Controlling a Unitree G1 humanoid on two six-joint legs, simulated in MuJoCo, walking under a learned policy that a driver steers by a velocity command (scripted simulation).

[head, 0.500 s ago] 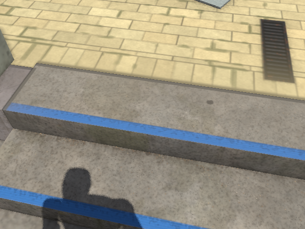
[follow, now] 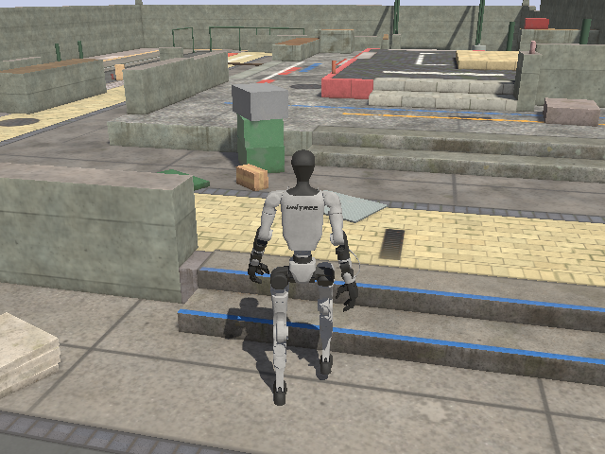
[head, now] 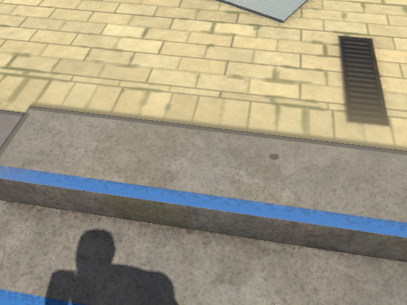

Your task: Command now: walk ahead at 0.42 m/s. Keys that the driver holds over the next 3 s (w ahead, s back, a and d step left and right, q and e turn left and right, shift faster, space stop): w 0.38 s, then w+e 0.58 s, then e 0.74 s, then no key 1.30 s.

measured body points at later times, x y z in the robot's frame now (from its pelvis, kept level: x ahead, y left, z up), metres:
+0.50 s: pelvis +0.25 -0.06 +0.01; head +0.28 -0.07 +0.45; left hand +0.11 +0.13 -0.13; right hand +0.48 -0.21 -0.08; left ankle +0.39 +0.04 -0.49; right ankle +0.16 -0.15 -0.74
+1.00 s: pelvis +0.53 -0.05 +0.13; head +0.54 -0.05 +0.58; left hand +0.74 +0.09 +0.00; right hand +0.40 -0.20 -0.02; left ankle +0.46 +0.03 -0.60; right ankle +0.57 -0.21 -0.31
